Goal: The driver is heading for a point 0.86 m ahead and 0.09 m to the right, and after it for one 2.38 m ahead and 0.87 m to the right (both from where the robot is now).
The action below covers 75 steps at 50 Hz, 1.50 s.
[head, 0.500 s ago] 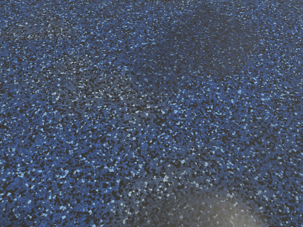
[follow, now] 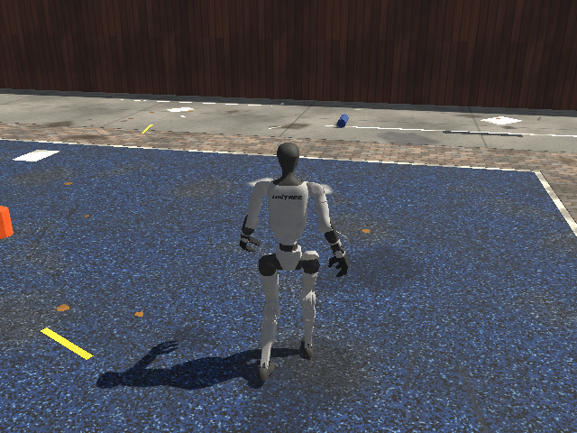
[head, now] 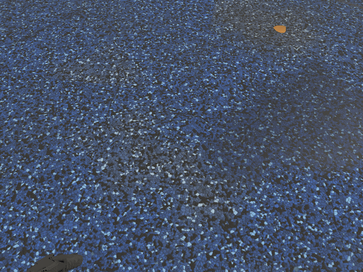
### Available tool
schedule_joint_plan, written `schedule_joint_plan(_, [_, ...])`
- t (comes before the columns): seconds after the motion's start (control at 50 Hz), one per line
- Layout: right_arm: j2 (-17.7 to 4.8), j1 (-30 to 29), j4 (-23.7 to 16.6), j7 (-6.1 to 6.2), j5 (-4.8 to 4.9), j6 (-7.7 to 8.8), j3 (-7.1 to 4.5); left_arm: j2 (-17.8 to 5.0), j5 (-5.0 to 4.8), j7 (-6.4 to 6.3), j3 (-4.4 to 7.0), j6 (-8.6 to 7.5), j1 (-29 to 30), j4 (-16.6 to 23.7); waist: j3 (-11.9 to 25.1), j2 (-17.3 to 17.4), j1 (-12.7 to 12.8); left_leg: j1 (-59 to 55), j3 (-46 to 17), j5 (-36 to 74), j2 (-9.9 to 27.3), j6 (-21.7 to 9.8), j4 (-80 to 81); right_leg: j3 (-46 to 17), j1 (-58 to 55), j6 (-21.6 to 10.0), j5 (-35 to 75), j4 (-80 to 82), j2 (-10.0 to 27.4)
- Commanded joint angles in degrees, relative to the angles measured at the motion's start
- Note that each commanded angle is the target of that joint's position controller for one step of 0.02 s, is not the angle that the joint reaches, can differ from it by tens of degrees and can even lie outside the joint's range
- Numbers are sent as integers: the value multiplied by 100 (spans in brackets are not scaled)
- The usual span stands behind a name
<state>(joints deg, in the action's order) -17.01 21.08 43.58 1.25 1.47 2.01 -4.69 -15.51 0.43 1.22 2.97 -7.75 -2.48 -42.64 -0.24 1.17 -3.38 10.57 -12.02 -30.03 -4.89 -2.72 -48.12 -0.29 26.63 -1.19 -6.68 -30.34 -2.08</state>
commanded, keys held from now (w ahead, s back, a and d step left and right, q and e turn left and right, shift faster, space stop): w+q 0.06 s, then w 0.40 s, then w+e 0.54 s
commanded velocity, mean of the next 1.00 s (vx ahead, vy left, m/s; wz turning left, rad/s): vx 0.50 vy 0.00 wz -0.02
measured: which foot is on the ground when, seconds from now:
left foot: up 0.00-0.44, down 0.46-1.00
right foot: down 0.00-0.46, up 0.48-0.98, down 1.00-1.00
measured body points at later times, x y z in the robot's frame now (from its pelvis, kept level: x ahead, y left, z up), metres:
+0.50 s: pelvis +0.26 +0.06 +0.00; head +0.29 +0.07 +0.45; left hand +0.20 +0.33 -0.14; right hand +0.52 -0.14 -0.06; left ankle +0.34 +0.17 -0.72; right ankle +0.11 -0.12 -0.68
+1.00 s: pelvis +0.53 +0.05 -0.01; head +0.56 +0.05 +0.44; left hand +0.75 +0.27 -0.10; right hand +0.52 -0.24 -0.13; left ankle +0.34 +0.17 -0.72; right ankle +0.64 -0.05 -0.72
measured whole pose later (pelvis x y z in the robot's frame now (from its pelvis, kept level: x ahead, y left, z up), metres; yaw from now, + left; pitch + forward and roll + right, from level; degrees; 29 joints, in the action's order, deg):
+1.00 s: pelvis +0.53 +0.05 -0.01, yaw -6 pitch +2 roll +2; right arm -15.8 20.0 48.4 1.5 0.8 2.6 -4.7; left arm -14.7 -1.3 3.9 2.8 -2.2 -3.6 -41.4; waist -1.9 -1.4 -3.0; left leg -5.3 15.9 -27.2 2.6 2.0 -23.5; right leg 3.6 30.3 -5.9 -6.5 -34.0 0.8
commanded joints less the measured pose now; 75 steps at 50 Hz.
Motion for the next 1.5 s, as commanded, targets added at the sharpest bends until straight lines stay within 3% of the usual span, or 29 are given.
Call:
schedule_joint_plan(0.02, [-856,55,-565,2,75,107,-89,-795,-80,-47,289,58,-1475,64,974,-948,832,3564,151,189,489,141,-2755,-3551,-3975,-1108,-2251,1341,2403])
schedule_joint_plan(0.06, [-758,-521,-725,-4,-58,78,-110,-594,2,-66,205,135,-1013,58,197,-500,664,3262,376,907,864,181,-2390,-2219,-2658,-902,-902,1542,1939])
schedule_joint_plan(0.14, [-246,-482,-810,-76,3,23,-12,-583,-14,-37,195,51,-1116,-179,27,-673,432,2805,517,1166,1053,169,-1641,-1193,-1960,-1041,93,2023,1632])
schedule_joint_plan(0.28, [-29,-1566,-1096,-228,-67,170,157,-946,-144,-58,263,148,-1350,-431,-150,-488,666,2565,1063,2805,1034,230,692,-119,-2071,-974,1017,2201,1421])
schedule_joint_plan(0.38, [-185,-2161,-1348,-335,-10,210,128,-1148,-237,-61,288,316,-1819,-702,-303,-641,755,2316,1264,2456,823,20,1525,-149,-2707,-834,1295,1915,1772])
schedule_joint_plan(0.44, [-616,-878,-970,-306,-90,205,-123,-1170,-261,-109,262,404,-1707,-748,476,-592,-59,236,1586,2534,397,-358,2085,298,-2562,-530,3232,271,1487])
schedule_joint_plan(0.46, [-951,73,-747,-234,-122,169,-262,-943,-150,-129,156,381,-1682,-652,1146,-308,-468,-1359,942,2674,966,-610,1858,493,-1580,-304,2319,-1126,1243])
schedule_joint_plan(0.48, [-1598,480,-705,-178,-220,146,-367,-239,-42,-77,-87,277,-2210,-436,1873,1210,-217,-3336,-1788,2033,2610,-1534,2216,489,771,91,-1148,-3450,302])
schedule_joint_plan(0.5, [-1145,584,-702,-186,-173,157,-259,-594,-168,-50,-11,163,-2055,-558,2285,1039,-398,-3319,-2900,1566,2898,-1707,2903,-470,1415,60,-2652,-4346,192])
schedule_joint_plan(0.52, [-886,238,-682,-201,-173,195,-151,-953,-346,-29,111,126,-1605,-397,1332,754,-348,-2618,-1943,1723,2693,-1418,2965,-556,1856,-13,-2315,-4563,471])
schedule_joint_plan(0.58, [-337,-646,-649,-246,-188,309,0,-801,-218,-71,150,274,-1358,-406,329,517,222,-716,-164,2513,2006,-975,3505,-489,1179,30,-1155,-3730,1028])
schedule_joint_plan(0.7, [-438,-669,-293,-150,-275,503,-95,-425,-195,-94,135,538,-1128,-319,-113,234,396,-282,1061,3280,1928,-918,4104,-720,1363,231,99,-2858,960])
schedule_joint_plan(0.8, [-637,-483,-91,-49,-214,451,-148,-243,-141,72,47,484,-271,-33,-387,108,95,-554,1851,3334,1868,-696,4211,-255,1258,143,1221,-1317,840])
schedule_joint_plan(0.9, [-796,-107,170,-10,-92,247,-224,-249,-155,242,19,478,398,417,-559,103,-98,-1597,2153,4120,2160,-583,3702,161,1559,-145,481,-649,706])
schedule_joint_plan(0.98, [-1083,-354,112,80,-44,53,-280,-736,-201,269,294,520,-726,360,334,442,693,-1640,2483,7388,2032,-262,1586,777,-352,-645,-434,-486,-77])
schedule_joint_plan(1.0, [-1044,-407,74,105,-30,54,-242,-1093,-202,183,490,540,-1656,139,819,267,1182,-867,2592,6770,1789,-36,252,563,-1881,-883,-56,-92,-190])
schedule_joint_plan(1.02, [-524,-191,-117,92,-214,140,-84,-1681,-198,42,650,601,-2207,34,1307,-861,1104,1133,2560,3262,1259,289,-1735,-1531,-3729,-1440,35,-26,1059])
schedule_joint_plan(1.04, [-131,-1,-358,7,-196,373,97,-1895,-171,76,623,513,-2001,231,2140,-1473,709,2878,1282,-492,108,488,-3277,-4788,-4959,-2524,-732,963,2182])
schedule_joint_plan(1.06, [-625,-690,-458,-93,22,557,-12,-1375,-142,97,483,466,-2052,239,1912,-747,1083,3547,540,-179,465,352,-3423,-4368,-4913,-2199,-875,1304,2060])
schedule_joint_plan(1.08, [-648,-974,-559,-128,113,647,1,-1115,-155,88,417,418,-1842,222,1162,-596,978,3703,634,309,709,217,-3055,-3458,-4187,-1965,-617,1306,1845])
schedule_joint_plan(1.1, [-595,-997,-498,-84,-9,676,3,-957,-177,80,367,399,-1437,281,682,-113,671,3414,674,700,967,202,-2477,-2814,-3275,-1732,-133,1323,1562])
schedule_joint_plan(1.14, [-696,-880,-445,-60,-183,559,-85,-688,-87,31,270,396,-977,473,358,-262,311,2661,678,1077,1175,300,-1862,-2195,-2129,-1619,772,1547,1259])
schedule_joint_plan(1.2, [-469,-907,-518,-52,-239,395,-35,-884,-104,-61,328,367,-1034,487,240,-283,216,2430,861,1439,1120,558,-1108,-1741,-1456,-1652,1466,1729,1079])
schedule_joint_plan(1.3, [-206,-1993,-792,-115,-197,414,106,-1021,-178,-192,376,454,-1406,392,64,-561,636,1943,995,3262,684,706,1116,-1301,-1050,-1197,705,1606,615])
schedule_joint_plan(1.38, [-456,-2320,-919,-220,-91,500,34,-988,-218,-216,376,525,-1734,296,78,-676,737,1691,779,3243,525,597,1849,-1944,-1530,-1073,57,1175,880])
schedule_joint_plan(1.44, [-652,-1810,-820,-241,-77,584,-79,-943,-187,-231,380,559,-1586,356,155,-886,379,1046,799,2688,511,309,2158,-2349,-1755,-880,108,591,955])
schedule_joint_plan(1.46, [-782,-1293,-700,-208,-125,612,-159,-765,-162,-221,320,553,-1553,403,443,-835,115,224,815,2667,596,138,2291,-2205,-1607,-712,325,29,695])
schedule_joint_plan(1.48, [-1074,-510,-641,-159,-232,630,-241,-414,-88,-193,188,530,-1576,504,1176,-284,-215,-1137,-1,2314,1477,-217,2220,-1758,-1027,-498,-233,-1463,339])
schedule_joint_plan(1.5, [-1539,12,-446,-176,-314,552,-353,-89,-244,-200,87,477,-2334,691,1864,1644,95,-2920,-2633,966,2739,-1131,2773,-969,970,-115,-2549,-3346,-463])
